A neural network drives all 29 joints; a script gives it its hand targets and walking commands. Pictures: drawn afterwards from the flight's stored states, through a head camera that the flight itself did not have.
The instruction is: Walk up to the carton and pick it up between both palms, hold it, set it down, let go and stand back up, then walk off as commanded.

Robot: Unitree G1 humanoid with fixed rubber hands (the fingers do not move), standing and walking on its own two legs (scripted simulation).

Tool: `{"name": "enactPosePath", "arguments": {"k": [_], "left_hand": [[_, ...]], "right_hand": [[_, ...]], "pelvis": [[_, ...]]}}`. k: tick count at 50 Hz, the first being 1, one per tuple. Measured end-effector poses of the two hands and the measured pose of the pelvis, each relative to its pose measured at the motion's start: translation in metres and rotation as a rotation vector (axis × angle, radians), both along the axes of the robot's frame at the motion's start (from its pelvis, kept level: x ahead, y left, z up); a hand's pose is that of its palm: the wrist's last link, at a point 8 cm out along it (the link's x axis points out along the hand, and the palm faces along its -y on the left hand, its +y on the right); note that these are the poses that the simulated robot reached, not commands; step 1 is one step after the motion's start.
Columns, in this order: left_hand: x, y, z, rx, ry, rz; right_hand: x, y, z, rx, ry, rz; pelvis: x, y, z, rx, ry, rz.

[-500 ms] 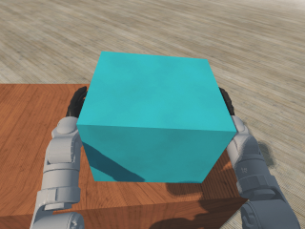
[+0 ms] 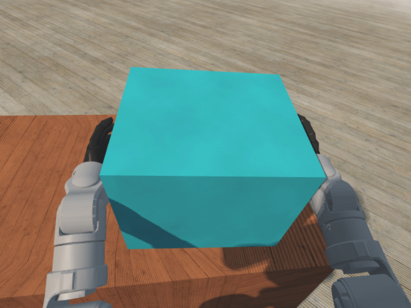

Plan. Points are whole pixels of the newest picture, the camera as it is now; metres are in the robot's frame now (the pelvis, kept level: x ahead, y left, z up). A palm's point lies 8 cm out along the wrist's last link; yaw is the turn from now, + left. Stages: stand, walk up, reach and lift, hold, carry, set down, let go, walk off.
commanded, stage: hold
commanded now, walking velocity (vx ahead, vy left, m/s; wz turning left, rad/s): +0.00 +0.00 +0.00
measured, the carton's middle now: (205, 159) +0.37 +0.01 +0.13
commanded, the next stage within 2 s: none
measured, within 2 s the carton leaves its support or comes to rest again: neither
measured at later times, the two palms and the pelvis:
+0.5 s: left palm (96, 157) +0.33 +0.20 +0.17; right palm (310, 154) +0.35 -0.19 +0.17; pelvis -0.01 +0.00 +0.00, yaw +0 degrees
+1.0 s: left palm (100, 155) +0.34 +0.19 +0.16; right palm (311, 153) +0.35 -0.19 +0.17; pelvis -0.01 +0.00 +0.00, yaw -1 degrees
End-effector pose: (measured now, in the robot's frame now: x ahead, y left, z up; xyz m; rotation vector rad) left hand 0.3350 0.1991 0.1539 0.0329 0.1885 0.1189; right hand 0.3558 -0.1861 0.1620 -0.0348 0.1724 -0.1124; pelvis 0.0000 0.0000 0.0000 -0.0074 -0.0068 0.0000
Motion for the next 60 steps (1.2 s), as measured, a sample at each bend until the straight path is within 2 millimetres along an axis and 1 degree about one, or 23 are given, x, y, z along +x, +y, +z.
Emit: {"name": "enactPosePath", "arguments": {"k": [5, 19, 24, 34, 41, 45, 50, 56, 60], "left_hand": [[-0.004, -0.002, 0.003, -0.007, -0.003, 0.001], [-0.001, -0.004, 0.009, -0.009, 0.024, -0.018], [-0.003, -0.001, 0.012, -0.014, 0.007, -0.02], [0.002, 0.001, 0.013, -0.013, 0.008, -0.022], [0.003, 0.0, 0.009, -0.009, 0.02, -0.024], [0.001, -0.003, 0.01, -0.007, 0.011, -0.021], [0.004, -0.005, 0.01, -0.01, 0.024, -0.022], [0.002, -0.007, 0.013, -0.003, 0.004, -0.014], [0.001, -0.007, 0.012, -0.01, 0.01, -0.011]], "right_hand": [[-0.004, -0.002, 0.006, 0.007, -0.003, -0.004], [-0.009, -0.005, 0.005, 0.012, 0.024, -0.022], [-0.011, -0.002, 0.009, 0.009, 0.007, -0.022], [-0.006, 0.0, 0.014, 0.013, 0.007, -0.024], [-0.006, -0.001, 0.011, 0.009, 0.019, -0.025], [-0.008, -0.003, 0.01, 0.021, 0.009, -0.026], [-0.006, -0.006, 0.008, 0.016, 0.022, -0.028], [-0.005, -0.007, 0.014, 0.008, 0.001, -0.019], [-0.004, -0.007, 0.015, 0.008, 0.008, -0.016]], "pelvis": [[-0.003, -0.002, 0.0, 0.0, -0.012, -0.001], [-0.011, 0.0, 0.0, -0.001, -0.016, -0.007], [-0.011, 0.002, 0.0, -0.002, -0.01, -0.006], [-0.01, 0.006, 0.0, -0.004, -0.002, -0.006], [-0.009, 0.008, 0.0, -0.003, -0.007, -0.008], [-0.007, 0.007, 0.0, -0.003, -0.002, -0.006], [-0.008, 0.005, 0.0, -0.001, -0.004, -0.01], [-0.006, 0.001, 0.0, -0.001, 0.001, -0.01], [-0.006, -0.002, 0.0, 0.001, -0.007, -0.004]]}}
